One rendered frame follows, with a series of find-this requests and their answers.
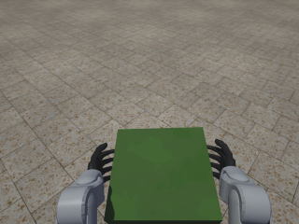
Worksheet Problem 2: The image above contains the right robot hand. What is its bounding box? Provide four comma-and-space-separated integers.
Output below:
206, 139, 236, 180

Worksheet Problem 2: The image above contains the robot left forearm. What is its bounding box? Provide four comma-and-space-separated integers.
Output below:
55, 169, 105, 224

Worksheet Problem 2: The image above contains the robot right forearm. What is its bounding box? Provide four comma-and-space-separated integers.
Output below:
219, 166, 273, 224

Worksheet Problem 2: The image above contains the left robot hand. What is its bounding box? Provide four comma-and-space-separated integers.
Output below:
87, 143, 115, 183

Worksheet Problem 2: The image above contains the carton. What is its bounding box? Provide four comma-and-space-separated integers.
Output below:
104, 127, 223, 224

